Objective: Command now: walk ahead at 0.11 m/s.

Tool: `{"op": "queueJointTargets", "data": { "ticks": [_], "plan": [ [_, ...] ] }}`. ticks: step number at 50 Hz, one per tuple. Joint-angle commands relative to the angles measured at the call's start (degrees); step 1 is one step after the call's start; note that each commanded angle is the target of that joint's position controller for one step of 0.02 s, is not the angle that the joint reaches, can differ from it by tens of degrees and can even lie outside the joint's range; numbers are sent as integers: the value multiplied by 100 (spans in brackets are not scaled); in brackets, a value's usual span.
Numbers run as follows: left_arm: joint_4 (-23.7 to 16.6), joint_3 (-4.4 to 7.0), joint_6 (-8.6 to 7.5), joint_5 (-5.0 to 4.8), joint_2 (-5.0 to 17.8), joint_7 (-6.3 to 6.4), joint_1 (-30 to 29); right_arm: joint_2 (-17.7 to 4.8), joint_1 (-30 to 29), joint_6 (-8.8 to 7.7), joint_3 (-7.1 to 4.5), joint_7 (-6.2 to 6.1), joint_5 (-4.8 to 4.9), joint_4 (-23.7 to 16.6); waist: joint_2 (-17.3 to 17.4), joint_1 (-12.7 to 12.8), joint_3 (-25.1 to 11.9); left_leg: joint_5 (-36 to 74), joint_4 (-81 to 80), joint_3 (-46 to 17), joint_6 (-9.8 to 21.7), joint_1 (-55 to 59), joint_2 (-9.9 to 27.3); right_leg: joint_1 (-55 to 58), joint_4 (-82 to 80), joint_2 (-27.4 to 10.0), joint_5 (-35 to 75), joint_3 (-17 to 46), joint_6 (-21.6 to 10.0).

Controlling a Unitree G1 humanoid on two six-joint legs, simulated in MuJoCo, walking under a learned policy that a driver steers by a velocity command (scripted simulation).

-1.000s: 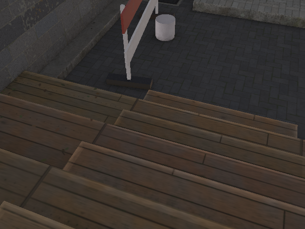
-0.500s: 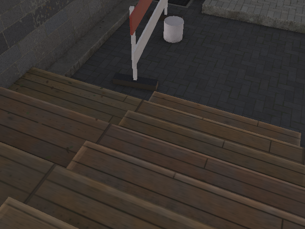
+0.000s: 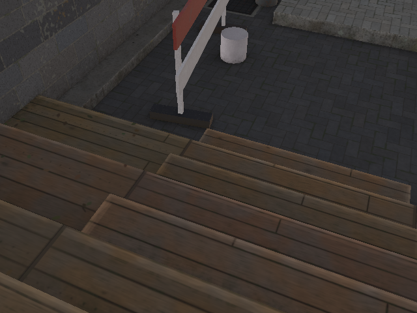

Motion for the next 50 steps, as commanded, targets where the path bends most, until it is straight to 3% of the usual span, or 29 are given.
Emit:
{"op": "queueJointTargets", "data": {
  "ticks": [1,3,4,7,9,11,14,16,17,18,19,20,21,22,23,24,25,28,31,34,35,37,40,44,45,47,48,49,50],
  "plan": [
    [-1158,184,-73,-138,670,-60,-1882,-1235,1251,38,-305,-230,-96,127,1108,-1164,1485,-2814,-5040,-4699,1853,16,1363,-2659,1431,356,-1458,398,-297],
    [-1317,186,-266,-156,522,-66,-2002,-1296,1287,-156,-368,-371,-157,366,977,-1032,1751,-2267,-5068,-5214,2069,578,1677,-3874,2590,474,-1205,1245,-573],
    [-1281,180,-349,-59,458,-8,-1881,-1182,1206,-268,-355,-355,-149,467,952,-884,1663,-1528,-4885,-4942,1932,754,1685,-3983,2969,536,-909,1379,-604],
    [-1029,223,-332,86,503,83,-1260,-771,709,-457,-248,-219,-83,679,793,-126,1153,1220,-3846,-3403,1336,232,1635,-3140,3709,521,516,894,-347],
    [-838,192,-215,64,492,1,-955,-760,461,-443,-257,-98,-88,617,683,172,829,1330,-3537,-2281,912,-501,1360,-1926,3379,392,1277,180,-145],
    [-924,107,-139,-38,455,-167,-1385,-1005,447,-388,-352,-107,-60,573,789,28,899,426,-3751,-1502,577,-955,1044,-603,2187,384,1606,-365,-28],
    [-977,148,-20,-208,714,-214,-1509,-1166,805,-283,-473,-197,-181,692,1158,-142,1084,1204,-3520,-1363,469,-322,1252,246,1245,160,1427,-672,-37],
    [-634,216,-98,-95,823,-97,-660,-1275,1024,-219,-529,-157,-250,793,694,223,650,2873,-1940,-946,472,441,1103,1131,246,309,1523,-1030,-198],
    [-364,271,-166,-38,895,-17,78,-1302,1084,-220,-564,-162,-233,881,270,656,334,3986,-416,-601,468,698,809,1793,-543,348,1792,-1065,-253],
    [-37,292,-270,28,1068,-7,731,-927,1165,-223,-538,-120,-240,1017,-818,884,91,1213,1875,-445,483,-182,119,2709,-460,109,1773,-714,-343],
    [-118,94,-401,133,1087,-130,882,-287,1068,-274,-399,-95,-128,829,-824,599,222,24,3931,-967,519,-1925,-140,2888,1609,-523,3312,185,-310],
    [-1,23,-392,12,1142,-183,1099,-393,1444,-406,-407,-97,161,477,-879,231,-368,745,3817,-973,549,-2580,-31,3205,1233,-1298,4036,1158,-149],
    [44,136,-390,40,1485,-132,892,-485,1320,-427,-382,-113,258,318,-1345,79,-484,1494,3556,-587,352,-3104,23,2850,-414,-2023,581,3056,-746],
    [-208,65,-475,29,1146,-102,305,-795,525,-340,-416,-88,-21,299,-512,84,424,2218,3139,-436,331,-3286,519,1898,-813,-1853,-702,2771,-966],
    [-385,8,-566,146,1018,-93,-151,-833,258,-248,-425,-50,-111,311,-276,51,728,2732,2360,-554,303,-2979,659,1143,-791,-1522,-1150,2436,-1013],
    [-324,-27,-630,305,1010,-66,19,-759,218,-185,-404,-4,-102,336,-414,-7,912,2728,1974,-567,276,-2793,714,608,-626,-1479,-563,2437,-1169],
    [-327,-139,-738,294,760,-31,-197,-775,136,-213,-416,72,-83,297,95,-290,1165,3886,475,-870,204,-2320,893,3,-547,-1111,-85,1846,-1084],
    [-219,-175,-855,80,842,135,130,-592,-540,-182,-347,193,-146,140,-425,-263,1057,4725,-1651,-457,-94,-1533,749,-177,-837,-830,1545,1298,-1290],
    [-65,-167,-707,92,800,155,682,-538,-746,-93,-308,270,-74,184,-499,-172,689,5005,-1987,-404,-58,-1227,707,657,-552,-910,2815,1045,-1337],
    [95,-223,-761,65,438,213,1249,-618,-1572,-253,-357,327,-61,80,117,218,857,6296,-3110,-583,125,-2262,732,1938,-73,-632,1461,918,-1374],
    [132,-218,-792,119,460,226,1424,-548,-1993,-285,-334,337,-85,-9,-22,435,973,6320,-3294,-492,119,-2478,686,2161,-87,-665,1265,1038,-1453],
    [65,-203,-855,115,495,279,1219,-514,-2552,-412,-294,388,-124,-228,105,534,1135,7096,-4203,-431,47,-1976,699,1817,113,-573,906,890,-1421],
    [26,-220,-827,154,506,184,988,-382,-2885,-406,-238,493,40,-444,132,758,1311,7361,-5126,-81,57,-292,554,735,179,-332,644,569,-1256],
    [219,-225,-689,301,546,268,1208,-494,-2607,-473,-204,335,149,-422,93,876,1388,6937,-6122,-187,106,110,686,1681,1255,-247,1684,463,-1174],
    [242,-176,-654,344,757,281,1216,-594,-2066,-494,-239,261,108,-243,187,710,1169,6582,-6216,-35,122,626,554,1802,1941,-226,2434,404,-1210],
    [367,-149,-587,250,846,289,1273,-870,116,-542,-388,180,-44,464,528,-296,224,6840,-6251,270,209,3236,477,901,4618,20,2677,58,-1186],
    [462,-45,-623,97,726,242,1335,-1137,886,-504,-475,207,-51,688,1046,-497,-425,7821,-5269,-387,368,4988,1113,-626,6675,720,-1335,-282,-982],
    [290,-49,-724,-195,572,368,2074,-1406,1437,-523,-443,305,-80,669,1581,-228,-1484,11393,-3171,-1489,842,6778,2467,-2133,8139,768,-3355,151,-802],
    [160,27,-782,-238,924,425,1776,-1386,1718,-445,-462,345,188,696,1323,-599,-2164,10875,-3525,-2206,1342,7115,2796,-2770,8252,607,-2884,339,-722]
  ]
}}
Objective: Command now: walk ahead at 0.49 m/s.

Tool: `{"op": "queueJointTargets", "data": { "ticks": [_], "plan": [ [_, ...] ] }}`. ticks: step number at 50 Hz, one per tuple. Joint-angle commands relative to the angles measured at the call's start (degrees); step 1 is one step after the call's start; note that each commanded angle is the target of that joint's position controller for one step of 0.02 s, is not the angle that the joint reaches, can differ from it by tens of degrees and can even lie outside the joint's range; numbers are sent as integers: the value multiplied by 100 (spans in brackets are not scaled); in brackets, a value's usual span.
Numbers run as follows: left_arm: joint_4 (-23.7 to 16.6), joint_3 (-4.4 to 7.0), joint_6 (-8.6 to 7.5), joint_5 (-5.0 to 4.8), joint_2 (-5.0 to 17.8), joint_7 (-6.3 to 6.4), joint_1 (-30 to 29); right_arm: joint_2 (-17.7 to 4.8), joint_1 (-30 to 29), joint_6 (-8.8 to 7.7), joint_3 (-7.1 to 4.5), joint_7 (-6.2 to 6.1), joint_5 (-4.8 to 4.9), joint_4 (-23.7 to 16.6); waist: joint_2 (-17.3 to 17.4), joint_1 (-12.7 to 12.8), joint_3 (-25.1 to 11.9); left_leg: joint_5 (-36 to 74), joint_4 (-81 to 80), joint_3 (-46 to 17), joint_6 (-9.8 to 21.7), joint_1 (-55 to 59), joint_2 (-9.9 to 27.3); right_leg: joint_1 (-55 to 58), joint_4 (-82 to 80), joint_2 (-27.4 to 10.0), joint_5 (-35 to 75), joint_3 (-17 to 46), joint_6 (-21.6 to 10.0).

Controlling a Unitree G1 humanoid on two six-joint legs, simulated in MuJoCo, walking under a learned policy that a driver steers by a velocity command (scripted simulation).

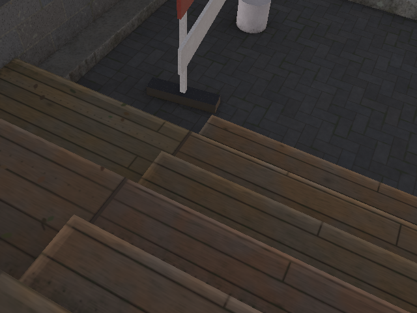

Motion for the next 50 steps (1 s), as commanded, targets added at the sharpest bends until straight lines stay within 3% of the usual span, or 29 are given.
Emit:
{"op": "queueJointTargets", "data": {
  "ticks": [1,2,4,6,9,10,13,18,21,24,25,26,27,28,29,30,31,32,33,34,37,38,39,40,41,43,44,47,50],
  "plan": [
    [-611,175,-44,-220,721,78,261,-1493,2968,182,-396,-125,198,616,1795,-1314,-2394,2272,133,-3525,1978,5227,2937,-4761,2126,-227,619,22,241],
    [-640,214,50,126,845,21,-541,-763,2464,150,-239,-189,81,433,681,-1203,-1190,550,-525,-3162,1646,3780,2375,-4783,1250,-655,1355,162,204],
    [-510,274,152,296,647,-169,-618,-561,2143,14,-144,-197,-65,498,-315,-678,-298,1739,-456,-2296,1227,1481,1883,-3503,-491,-794,2313,540,190],
    [-535,171,363,268,52,-219,-754,-709,2302,-134,-196,-190,88,659,242,-421,-23,2131,-752,-1709,1048,136,1387,-2503,-1767,-814,2824,249,356],
    [-557,222,421,253,278,-262,-700,-794,2336,-123,-228,-147,51,657,601,-234,-357,2990,-487,-1336,1019,181,1291,-2279,-2240,-693,3996,-24,317],
    [-722,287,355,200,410,-319,-1252,-446,2518,-167,-163,-171,140,799,409,-313,-218,1984,-300,-1347,867,473,1081,-2847,-2854,-860,5114,370,225],
    [-973,230,217,251,346,-443,-2169,-402,2457,-181,-93,-254,171,752,330,-503,-155,-265,-81,-1155,669,53,691,-2429,-4163,-790,6969,117,144],
    [-1450,153,241,228,389,-520,-3396,-579,3184,-33,-36,-377,-69,731,289,-1179,514,-899,724,-1481,736,254,773,-2770,-4926,-658,6528,-28,301],
    [-1649,90,125,17,308,-501,-3783,-619,3474,106,-13,-501,-156,819,219,-1535,775,-446,1337,-1616,759,789,854,-2752,-5920,-799,6131,-57,329],
    [-1296,175,42,-15,443,-460,-2853,-602,3734,210,-14,-551,-174,1037,133,-1413,592,916,2774,-1394,757,908,777,-1401,-6702,-752,5463,-260,167],
    [-797,229,58,61,453,-405,-1489,-696,3522,184,-15,-459,-116,1042,-128,-764,-112,1734,4112,-901,651,417,542,217,-6282,-221,5943,-1054,125],
    [-390,341,81,87,747,-401,-256,-808,3482,128,-69,-360,-9,1043,-492,-110,-662,365,5919,-525,452,-553,92,1738,-6268,-525,6351,-779,-4],
    [-282,458,72,50,1246,-445,204,-433,4131,83,-110,-411,272,1005,-1773,-412,-1708,-4210,8668,-437,139,-2454,-459,3909,-4390,-2100,8717,767,-590],
    [-463,405,98,-62,1100,-537,422,-823,3945,66,-149,-549,338,877,-825,-63,-2191,-4019,9352,-717,247,-3238,-268,4026,-4494,-2620,8397,1467,-819],
    [-509,499,113,-83,1432,-437,138,-793,3062,73,-141,-568,342,404,-1268,37,-1927,-3356,9456,-403,130,-4302,-329,3522,-5856,-3249,5132,2594,-1596],
    [-697,341,180,-72,742,-329,-707,-864,2100,163,-203,-484,23,400,110,-213,-489,-2305,8563,-411,164,-4363,41,1922,-6665,-2493,3585,2099,-1185],
    [-732,302,100,85,825,-275,-814,-709,2127,216,-205,-396,11,220,-534,-372,-274,-1898,7865,-776,83,-3941,98,965,-6648,-2859,3410,2273,-1381],
    [-626,230,28,177,567,-303,-747,-622,2196,334,-206,-371,-94,415,-91,-600,123,-1921,7537,-858,79,-3511,233,-44,-6590,-2620,3675,2169,-1295],
    [-691,107,-113,150,366,-302,-1069,-550,2243,373,-237,-328,-45,459,281,-956,474,-884,6048,-1266,31,-3028,366,-951,-6552,-2153,3765,1507,-906],
    [-742,84,-211,147,337,-278,-1416,-358,2206,390,-203,-267,-32,500,85,-1175,451,-375,5044,-1094,-130,-2446,419,-1583,-6763,-1838,3710,1173,-693],
    [-645,155,-265,31,759,-213,-1052,-184,1770,459,-136,-93,-273,424,-662,-1121,95,843,3092,-406,-277,-1010,419,-1877,-6787,-1430,5511,565,-788],
    [-506,-47,-456,917,90,-542,-908,677,2199,166,393,294,-705,479,-209,-1052,27,2182,3575,-1359,-289,-1907,859,-1755,-6363,-1537,4586,756,-1102],
    [-583,55,-472,903,380,-630,-868,308,2508,65,314,412,-776,581,221,-1023,-123,2202,3470,-1016,-339,-2057,633,-1470,-5985,-1461,4785,778,-1263],
    [-403,-43,-516,854,138,-569,-601,8,1782,27,372,450,-703,297,284,-725,-219,2804,2844,-1496,-431,-3203,902,-563,-5691,-1486,4480,1139,-1277],
    [-229,-117,-529,650,63,-523,-141,-325,1115,20,325,392,-613,55,157,-540,-161,2736,2489,-1395,-485,-3992,942,30,-5489,-1576,4360,1427,-1355],
    [167,-254,-527,480,-151,-286,1178,-274,234,56,437,255,-664,-123,14,8,-168,3184,1571,-1155,-604,-4796,959,747,-5041,-1501,3546,1809,-1302],
    [4,-325,-508,461,-280,-240,956,-265,95,44,501,214,-657,-129,151,21,-146,4000,827,-1040,-573,-4110,960,89,-4744,-1209,3239,1517,-1119],
    [-434,-258,-391,591,385,-514,109,-400,-34,136,552,300,-552,-510,-222,-276,30,3557,1111,-221,-486,-44,554,-3646,-5113,-721,1809,991,-855],
    [-452,-160,-413,338,608,-413,426,-569,-401,185,562,247,-491,-752,-110,-18,416,2312,-597,-527,-426,-748,554,-1638,-4255,-1003,2146,1766,-815]
  ]
}}
Over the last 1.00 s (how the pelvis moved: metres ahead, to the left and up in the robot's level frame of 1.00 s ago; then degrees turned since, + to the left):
0.49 -0.06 -0.16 -3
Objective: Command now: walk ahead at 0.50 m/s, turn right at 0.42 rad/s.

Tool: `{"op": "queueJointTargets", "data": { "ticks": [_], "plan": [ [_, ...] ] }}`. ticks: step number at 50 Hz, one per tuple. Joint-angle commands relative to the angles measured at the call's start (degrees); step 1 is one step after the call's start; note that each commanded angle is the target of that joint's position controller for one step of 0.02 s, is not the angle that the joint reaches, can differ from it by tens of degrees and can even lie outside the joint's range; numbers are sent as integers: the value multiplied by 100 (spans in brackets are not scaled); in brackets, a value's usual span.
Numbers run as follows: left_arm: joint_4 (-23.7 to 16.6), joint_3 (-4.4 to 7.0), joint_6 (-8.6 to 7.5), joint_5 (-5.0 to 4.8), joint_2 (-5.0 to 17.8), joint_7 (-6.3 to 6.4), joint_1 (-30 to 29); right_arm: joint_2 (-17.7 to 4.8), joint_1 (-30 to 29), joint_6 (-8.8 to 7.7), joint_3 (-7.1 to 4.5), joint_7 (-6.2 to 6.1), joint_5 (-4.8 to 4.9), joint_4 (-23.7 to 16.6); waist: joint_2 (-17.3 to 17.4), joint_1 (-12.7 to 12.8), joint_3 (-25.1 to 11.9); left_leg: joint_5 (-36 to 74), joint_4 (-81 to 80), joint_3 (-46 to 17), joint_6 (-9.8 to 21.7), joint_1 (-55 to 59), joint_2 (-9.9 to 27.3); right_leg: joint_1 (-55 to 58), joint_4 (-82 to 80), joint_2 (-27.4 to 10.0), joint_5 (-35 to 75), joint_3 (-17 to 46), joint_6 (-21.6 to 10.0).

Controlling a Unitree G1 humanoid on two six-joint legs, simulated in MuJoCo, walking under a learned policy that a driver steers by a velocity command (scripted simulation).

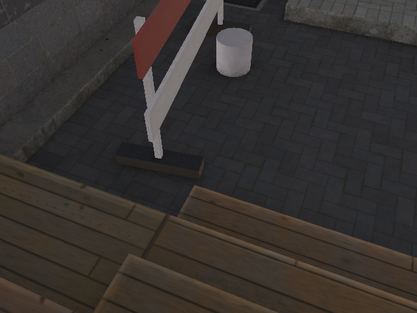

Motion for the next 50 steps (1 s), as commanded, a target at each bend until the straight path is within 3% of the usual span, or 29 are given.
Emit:
{"op": "queueJointTargets", "data": {
  "ticks": [1,3,4,5,6,7,8,10,11,13,17,18,20,23,27,31,33,35,36,37,38,39,40,41,42,44,46,48,50],
  "plan": [
    [-241,284,-5,-248,1211,127,206,-613,-750,-61,-90,-89,91,-474,-411,12,1138,-595,-1712,76,58,723,-182,-236,-804,-1032,2384,2061,-999],
    [-210,352,182,-120,1425,-48,52,-974,631,-239,-363,-182,294,16,-275,-629,521,166,-1724,671,355,3005,-195,-710,628,-658,3364,1651,-698],
    [-113,197,169,191,900,-278,324,-1411,2323,-330,-641,-198,318,397,-118,-1300,-461,1084,-379,298,970,5480,386,-1967,2172,-481,3645,1358,-217],
    [431,71,131,-78,-80,-396,2039,-1676,3847,-331,-795,20,191,807,1311,-1119,-2256,4191,1385,-434,2299,8169,1708,-3301,5165,21,-171,583,123],
    [-253,83,96,-330,380,-469,1211,-1829,3905,-248,-844,127,-32,724,895,-1524,-2275,3093,986,-1568,2531,8116,2288,-4596,6686,-34,-379,588,133],
    [-911,185,88,-380,556,-388,-474,-1738,2998,-180,-874,39,66,630,584,-1642,-847,-765,-181,-1933,2112,6638,2320,-5859,6048,-454,463,418,120],
    [-861,200,73,-303,694,-241,-888,-1062,2495,-134,-674,24,42,509,-299,-1513,18,-3040,-810,-1459,1674,4812,1950,-5447,5429,-789,1655,697,-21],
    [-801,239,85,-169,584,-135,-965,-73,1567,-278,-365,-80,-6,233,-441,-695,641,-2335,-1375,-303,1412,2107,1415,-3476,3323,-1350,3168,723,-309],
    [-848,180,143,18,306,-135,-1121,226,1449,-408,-280,-207,20,237,-30,-523,1039,-2411,-1735,-125,1320,1436,1261,-3224,2493,-1542,3695,686,-471],
    [-692,316,174,42,584,-266,-1122,-2,1912,-602,-305,-405,213,451,110,-735,857,-2673,-2060,294,1457,1623,1090,-2837,958,-1357,4510,493,-358],
    [-821,308,128,3,524,-353,-1293,-270,2112,-588,-397,-387,-199,681,-185,-654,582,-1685,-1401,703,1499,2147,1263,-3015,769,-1385,5084,677,-346],
    [-1074,271,128,56,575,-330,-1876,78,2228,-637,-288,-508,-138,824,-264,-842,804,-2029,-1182,643,1314,2928,1328,-3946,-284,-1636,6027,1111,-323],
    [-1246,261,218,-21,623,-298,-2305,133,3149,-647,-214,-577,-110,1225,-57,-1126,907,-2095,-996,504,1357,3557,1515,-4426,-594,-1592,6363,911,-220],
    [-1324,280,323,-103,804,-390,-2666,105,3164,-650,-87,-461,-220,1246,-97,-1129,1135,-3274,-988,1315,981,1971,1011,-2454,-1277,-1374,7311,148,-268],
    [-1737,295,354,111,950,-363,-3593,-313,3387,-604,-203,-601,60,1435,-137,-1441,1487,-3521,-269,1222,737,3064,1199,-2689,-2495,-1410,6424,53,-242],
    [-1595,219,361,171,694,-316,-4250,-428,4158,-232,-387,-824,61,1720,-40,-1976,1621,-3191,11,980,586,3829,1447,-2490,-3628,-1302,5875,-311,-119],
    [-1215,391,222,61,964,-244,-3621,-652,3838,-141,-514,-684,-11,1646,-342,-1536,1086,-2225,1055,1461,436,3605,1179,-1084,-3578,-915,5785,-701,-234],
    [-451,902,65,-50,1986,-186,-1253,-731,3634,-86,-505,-312,-284,1634,-802,-371,-116,-2803,3590,1851,-17,1362,514,3065,-2875,-739,7381,-803,-560],
    [111,1108,116,20,2645,-157,511,229,4516,-124,-272,10,-253,1632,-1591,-313,-2225,-6445,5950,1556,-443,-118,10,6386,-1119,-1651,9827,320,-1648],
    [348,1076,179,0,2400,-154,1496,-318,3404,-272,-399,210,218,1067,-1161,485,-2819,-6879,7412,860,-499,-1178,-304,7033,-1648,-2504,9383,1825,-2199],
    [392,1067,164,-56,2151,-61,1328,-624,1656,-463,-487,171,457,456,-987,872,-1148,-6909,7713,614,-357,-2697,-175,5845,-2423,-2455,7271,2166,-1979],
    [186,955,91,-234,1833,-46,505,-702,725,-599,-516,-43,487,65,-850,644,-250,-6770,7523,345,-243,-2743,92,4112,-2716,-2242,5781,1969,-1742],
    [-16,772,80,-188,1293,-112,-170,-855,887,-631,-570,-187,392,83,-450,113,-111,-6324,7000,141,-195,-2220,275,2898,-2752,-2247,5928,1912,-1797],
    [-211,627,83,-87,963,-179,-680,-638,1148,-604,-524,-306,348,30,-124,-456,314,-5689,5958,-130,-12,-1532,400,1336,-2825,-2351,5496,1959,-1821],
    [-526,438,-34,-177,661,-174,-1545,-178,1477,-548,-416,-410,196,160,218,-991,792,-4260,4312,-480,175,-430,572,-540,-3226,-2231,5348,1642,-1633],
    [-919,479,-112,-333,1084,-186,-2227,-130,1783,-379,-424,-440,124,244,-452,-1326,844,-3595,3068,-148,155,819,222,-2284,-3728,-1811,4377,1459,-1775],
    [-1148,454,-151,-20,1192,-174,-2365,-121,2429,-309,-324,-281,41,323,-537,-1496,534,-1954,3369,93,193,1848,-104,-3441,-2850,-1253,4029,1090,-1554],
    [-1065,371,-236,101,917,-67,-1815,-214,1729,-347,-272,-222,27,-3,-311,-1039,558,-400,2452,-411,3,1100,-27,-2912,-1977,-1014,3250,1356,-1407],
    [-895,335,-217,-49,918,52,-1061,-406,793,-301,-201,-268,205,-214,-53,-501,675,755,165,-301,-167,1041,4,-2339,-1248,-832,1800,1313,-1078]
  ]
}}
Over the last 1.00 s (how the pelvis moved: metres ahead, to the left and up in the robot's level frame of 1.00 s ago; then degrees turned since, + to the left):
0.55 0.00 -0.21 -5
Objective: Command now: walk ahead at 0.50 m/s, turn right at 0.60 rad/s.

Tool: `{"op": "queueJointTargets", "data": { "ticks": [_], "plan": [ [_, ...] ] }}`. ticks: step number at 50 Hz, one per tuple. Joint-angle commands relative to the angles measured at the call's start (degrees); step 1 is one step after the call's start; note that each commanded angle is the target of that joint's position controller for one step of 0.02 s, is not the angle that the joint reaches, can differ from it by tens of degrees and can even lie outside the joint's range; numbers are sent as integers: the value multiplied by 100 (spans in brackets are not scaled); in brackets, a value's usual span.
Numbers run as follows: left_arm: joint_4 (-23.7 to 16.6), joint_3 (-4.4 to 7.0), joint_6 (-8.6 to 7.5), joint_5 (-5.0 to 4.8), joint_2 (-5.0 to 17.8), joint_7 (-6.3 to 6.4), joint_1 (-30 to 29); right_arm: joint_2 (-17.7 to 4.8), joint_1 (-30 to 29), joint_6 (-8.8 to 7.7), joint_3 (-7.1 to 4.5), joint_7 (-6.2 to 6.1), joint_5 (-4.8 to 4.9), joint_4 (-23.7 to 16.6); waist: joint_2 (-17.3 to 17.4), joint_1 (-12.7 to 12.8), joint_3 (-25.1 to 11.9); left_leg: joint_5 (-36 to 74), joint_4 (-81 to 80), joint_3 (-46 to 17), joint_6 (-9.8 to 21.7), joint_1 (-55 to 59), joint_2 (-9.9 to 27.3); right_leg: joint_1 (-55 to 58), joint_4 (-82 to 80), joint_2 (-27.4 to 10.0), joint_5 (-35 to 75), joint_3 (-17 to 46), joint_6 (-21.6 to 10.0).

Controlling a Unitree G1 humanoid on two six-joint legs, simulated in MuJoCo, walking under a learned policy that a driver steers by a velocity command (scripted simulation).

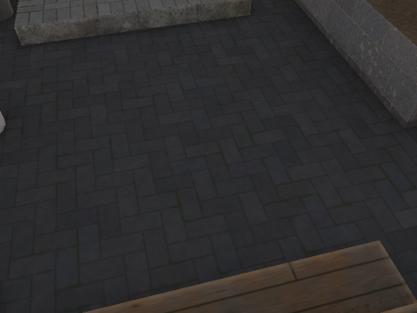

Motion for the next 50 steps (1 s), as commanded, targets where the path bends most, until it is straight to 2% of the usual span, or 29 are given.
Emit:
{"op": "queueJointTargets", "data": {
  "ticks": [1,4,6,7,8,9,10,12,13,14,16,17,18,19,20,21,22,28,30,31,32,33,34,36,38,40,42,45,50],
  "plan": [
    [-412,-1,-100,56,628,86,-49,-89,437,150,114,0,134,-96,-340,-349,590,1126,-1710,158,-190,1805,-40,-1952,-387,-990,23,1449,-937],
    [-475,11,46,14,749,2,330,-424,66,219,-15,35,102,-327,-442,-255,841,451,-2803,271,-82,2152,-225,-1336,301,-1072,-24,2244,-904],
    [-604,32,190,94,1071,-87,25,-968,1194,136,-317,-40,230,-42,-381,-904,489,543,-2826,411,363,3815,-185,-1541,1543,-818,390,2258,-488],
    [-661,-16,136,173,856,-251,-6,-1435,2378,31,-574,-81,262,162,-17,-1526,-280,711,-1896,218,1117,5556,168,-2369,3169,-467,1568,1789,-12],
    [-420,-170,97,-41,-251,-310,1488,-1773,2987,13,-646,17,134,308,1641,-952,-2025,4538,-579,-864,2517,7514,1628,-3512,6410,233,-1778,509,520],
    [-774,-138,72,-326,199,-375,1344,-1714,3201,105,-565,200,-31,209,1198,-1256,-1993,3818,-1180,-2619,2930,7642,2338,-5203,8181,379,-1849,544,622],
    [-1128,-20,90,-391,637,-264,192,-1580,2946,180,-588,295,-45,364,833,-1390,-792,1116,-1811,-3150,2654,6746,2600,-6650,8505,-23,-1022,546,652],
    [-991,-25,197,-262,556,30,-438,-282,2240,104,-183,403,42,330,-409,-858,337,-1718,-2666,-1748,1795,3749,1692,-5668,6929,-816,1072,586,369],
    [-1005,-121,252,-240,277,28,-252,83,1967,91,-66,348,-16,359,-295,-404,606,-1770,-2933,-1517,1607,2502,1629,-4833,6460,-1204,1738,755,186],
    [-984,-227,322,-105,-60,-33,-150,141,1808,37,-68,246,4,493,-157,-231,881,-2282,-3234,-1230,1577,1706,1319,-4409,5880,-1342,1834,702,48],
    [-1060,-278,366,66,1,-136,-374,190,1817,-175,-57,14,23,733,-207,-485,851,-2777,-3178,-959,1594,1820,736,-4881,4072,-1286,3174,670,-46],
    [-1190,-243,280,-48,216,-140,-869,142,2078,-258,-77,-34,-57,891,-360,-749,773,-2296,-3137,-857,1684,1849,634,-4835,2916,-1294,3879,532,51],
    [-1272,-170,204,-110,422,-109,-1440,-17,2071,-310,-70,-40,3,857,-282,-870,351,-1879,-3220,-559,1724,1629,498,-3933,1756,-1343,4498,218,186],
    [-1669,-144,367,-408,115,117,-2310,-477,1831,-129,-194,-173,1044,814,-527,-428,556,-450,-3352,-489,1227,880,482,-1960,715,-1146,4334,-295,348],
    [-1535,-180,517,-508,69,148,-2269,-694,2003,-41,-221,-179,1053,828,-340,-521,293,325,-3428,-289,1030,661,457,-1054,819,-851,4090,-524,458],
    [-1314,-205,448,-2,296,-173,-1694,-702,2179,-207,-149,192,35,958,785,-529,445,-496,-3358,49,1292,624,298,-1346,1573,-880,4112,-486,385],
    [-1200,-111,434,193,542,-243,-1394,-713,2049,-250,-246,306,-108,948,313,-464,557,-790,-2989,-251,1527,1232,483,-1795,1487,-985,4157,-59,394],
    [-1983,-64,297,-66,517,25,-3304,-287,3286,-149,-271,54,95,1404,251,-1222,381,-10,-2045,-1522,1814,4366,1022,-2933,-124,-859,1304,-156,404],
    [-1818,62,189,-194,628,13,-2508,-570,2438,-79,-410,130,88,1080,162,-573,145,809,-1344,-926,1562,2778,502,-218,-826,-448,1755,-699,110],
    [-1489,257,40,-284,1058,83,-1291,-642,2100,-118,-472,224,15,803,-148,-107,-524,922,6,-546,1230,1012,-53,2410,-522,-539,2635,-467,-390],
    [-1159,350,-39,-349,1480,166,99,-24,2290,-200,-312,293,-14,574,-1379,261,-1835,-1970,2245,95,654,-591,-799,4730,-1059,-2087,3767,1491,-1754],
    [-848,268,-26,-68,1084,80,973,173,2112,-223,-239,359,205,542,-1524,584,-1433,-4632,3261,-312,578,-1759,-1102,4299,-2152,-3027,3154,3479,-2288],
    [-724,306,-31,15,984,64,399,-19,1477,-163,-347,226,343,311,-557,364,253,-3928,3239,-674,675,-2320,-784,2772,-2439,-3042,1957,3091,-1944],
    [-819,32,50,-204,142,51,-632,18,1515,19,-360,63,112,500,-227,-354,184,-2835,2871,-427,668,-1445,-273,1354,-2409,-2640,1883,1727,-1453],
    [-938,-83,112,-132,-301,196,-1322,633,1995,184,-167,131,-205,711,-463,-835,470,-1989,2110,-440,684,-345,37,-59,-2478,-2225,1950,756,-970],
    [-1050,-205,18,51,-502,391,-1813,521,1811,164,-174,392,-207,707,-445,-920,450,-120,954,-288,699,149,65,-767,-2108,-1790,1806,-155,-529],
    [-789,-136,-94,180,-8,463,-1325,231,1353,71,-256,431,-48,536,-515,-700,191,1413,-230,197,520,1236,-58,-1295,-1662,-1471,1150,-874,-295],
    [-260,-197,-55,233,174,306,-293,-64,290,139,-286,374,33,65,-590,-425,751,1347,-798,394,436,1480,-105,-1270,-1458,-1950,478,-490,-409],
    [52,-86,36,15,585,257,181,-93,-256,241,-260,150,-217,-105,-450,-270,1165,91,-1471,699,564,1573,-222,-102,-599,-2532,758,-75,-251]
  ]
}}
Over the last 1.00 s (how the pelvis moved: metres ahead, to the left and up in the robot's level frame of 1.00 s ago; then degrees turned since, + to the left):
0.53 -0.14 -0.25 -35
